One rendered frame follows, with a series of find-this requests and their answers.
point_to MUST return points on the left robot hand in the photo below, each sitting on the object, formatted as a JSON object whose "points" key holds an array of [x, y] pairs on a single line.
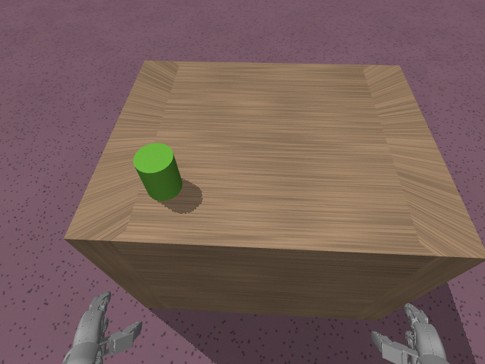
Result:
{"points": [[93, 325]]}

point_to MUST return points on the right robot hand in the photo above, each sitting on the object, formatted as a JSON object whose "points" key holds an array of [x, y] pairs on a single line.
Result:
{"points": [[423, 339]]}

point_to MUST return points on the can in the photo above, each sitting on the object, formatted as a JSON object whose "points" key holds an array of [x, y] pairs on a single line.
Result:
{"points": [[157, 168]]}

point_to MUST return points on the left robot arm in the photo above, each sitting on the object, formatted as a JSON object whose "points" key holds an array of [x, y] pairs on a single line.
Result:
{"points": [[84, 353]]}

